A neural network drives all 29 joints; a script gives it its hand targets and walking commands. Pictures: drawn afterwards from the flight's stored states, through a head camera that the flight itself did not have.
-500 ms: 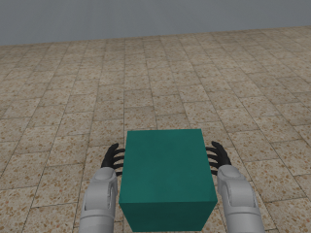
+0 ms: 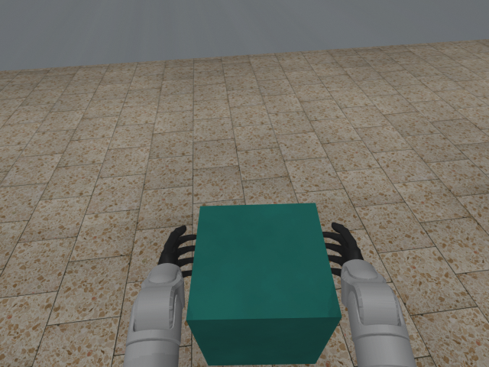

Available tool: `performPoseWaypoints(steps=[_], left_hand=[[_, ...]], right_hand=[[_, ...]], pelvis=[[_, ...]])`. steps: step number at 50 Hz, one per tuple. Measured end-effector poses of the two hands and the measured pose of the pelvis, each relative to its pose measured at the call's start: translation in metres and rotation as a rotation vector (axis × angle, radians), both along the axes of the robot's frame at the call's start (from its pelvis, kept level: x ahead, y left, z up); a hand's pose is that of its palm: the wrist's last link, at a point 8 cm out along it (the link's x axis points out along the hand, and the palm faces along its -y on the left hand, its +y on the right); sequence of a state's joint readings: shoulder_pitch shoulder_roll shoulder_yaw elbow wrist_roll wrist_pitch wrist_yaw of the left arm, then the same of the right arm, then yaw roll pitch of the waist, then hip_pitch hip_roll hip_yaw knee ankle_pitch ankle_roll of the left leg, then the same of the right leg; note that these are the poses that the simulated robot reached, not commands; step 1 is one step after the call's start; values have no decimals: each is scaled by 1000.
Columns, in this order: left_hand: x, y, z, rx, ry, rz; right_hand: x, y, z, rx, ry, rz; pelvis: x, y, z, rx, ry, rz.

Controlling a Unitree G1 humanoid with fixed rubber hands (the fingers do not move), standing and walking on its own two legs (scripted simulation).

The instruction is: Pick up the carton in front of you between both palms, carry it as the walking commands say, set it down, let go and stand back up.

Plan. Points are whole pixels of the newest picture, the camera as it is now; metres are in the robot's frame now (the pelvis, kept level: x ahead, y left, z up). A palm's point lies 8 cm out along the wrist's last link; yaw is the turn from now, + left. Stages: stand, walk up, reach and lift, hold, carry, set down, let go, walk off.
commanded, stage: hold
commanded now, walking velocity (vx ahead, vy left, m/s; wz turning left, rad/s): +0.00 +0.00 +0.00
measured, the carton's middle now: (259, 287) +0.30 +0.00 -0.05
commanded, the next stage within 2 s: set down in 0.72 s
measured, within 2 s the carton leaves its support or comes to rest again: neither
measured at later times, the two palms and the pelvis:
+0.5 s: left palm (171, 277) +0.27 +0.14 +0.05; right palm (365, 285) +0.25 -0.16 +0.05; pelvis -0.03 +0.01 +0.00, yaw -4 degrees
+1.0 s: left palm (178, 260) +0.31 +0.14 +0.03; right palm (355, 268) +0.29 -0.16 +0.03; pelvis -0.02 +0.01 +0.00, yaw -5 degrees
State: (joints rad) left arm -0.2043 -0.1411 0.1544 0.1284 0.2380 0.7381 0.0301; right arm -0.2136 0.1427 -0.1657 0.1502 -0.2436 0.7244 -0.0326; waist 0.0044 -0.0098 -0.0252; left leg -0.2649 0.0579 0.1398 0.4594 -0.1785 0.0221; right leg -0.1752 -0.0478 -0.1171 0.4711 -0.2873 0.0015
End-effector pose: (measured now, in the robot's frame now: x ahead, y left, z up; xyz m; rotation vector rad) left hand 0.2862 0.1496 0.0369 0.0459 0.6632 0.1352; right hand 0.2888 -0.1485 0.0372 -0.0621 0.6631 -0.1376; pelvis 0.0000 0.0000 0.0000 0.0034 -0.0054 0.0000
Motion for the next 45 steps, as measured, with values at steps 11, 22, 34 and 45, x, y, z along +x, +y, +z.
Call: performPoseWaypoints(steps=[11,22,34,45], left_hand=[[-13,-12,5,3,2,-44],[-21,-8,12,-11,-7,-52],[-12,-9,17,-27,-14,-83],[8,-9,12,-34,-2,-70]], right_hand=[[-24,-12,7,-5,4,-34],[-37,-9,13,6,-4,-48],[-39,-9,18,14,-10,-86],[-19,-9,13,14,2,-95]], pelvis=[[-15,0,5,-4,-99,-32],[-31,6,3,-9,-138,-54],[-30,15,3,-10,-142,-82],[-18,16,3,-6,-123,-92]])
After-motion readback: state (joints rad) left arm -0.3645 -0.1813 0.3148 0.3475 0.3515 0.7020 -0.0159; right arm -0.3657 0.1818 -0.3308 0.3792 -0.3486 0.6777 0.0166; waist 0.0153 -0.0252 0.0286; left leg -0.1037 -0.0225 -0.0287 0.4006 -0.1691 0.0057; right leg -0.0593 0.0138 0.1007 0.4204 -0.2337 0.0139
